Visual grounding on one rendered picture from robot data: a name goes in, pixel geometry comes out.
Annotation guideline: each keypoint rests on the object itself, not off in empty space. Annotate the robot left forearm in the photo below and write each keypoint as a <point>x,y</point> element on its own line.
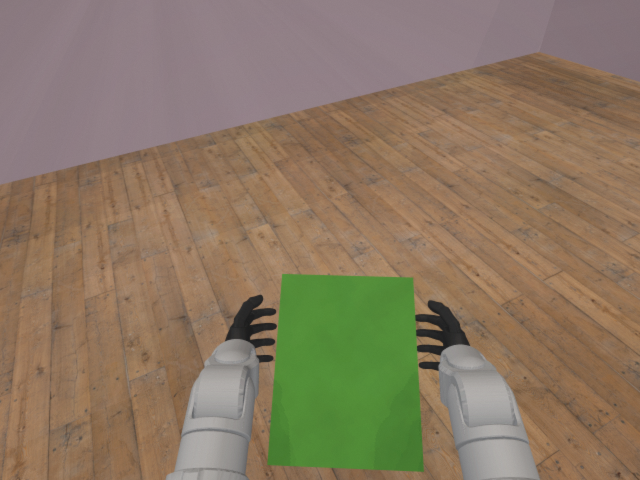
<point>218,422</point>

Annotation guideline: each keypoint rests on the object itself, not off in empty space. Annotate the carton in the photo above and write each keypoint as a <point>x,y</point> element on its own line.
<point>346,383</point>

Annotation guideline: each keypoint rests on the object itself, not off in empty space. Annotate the robot right forearm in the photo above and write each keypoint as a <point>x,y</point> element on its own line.
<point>488,430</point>

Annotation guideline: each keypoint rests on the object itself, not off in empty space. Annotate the robot left hand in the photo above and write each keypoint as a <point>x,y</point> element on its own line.
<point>241,328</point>

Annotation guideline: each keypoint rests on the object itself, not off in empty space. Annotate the robot right hand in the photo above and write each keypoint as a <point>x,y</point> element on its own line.
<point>450,335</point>

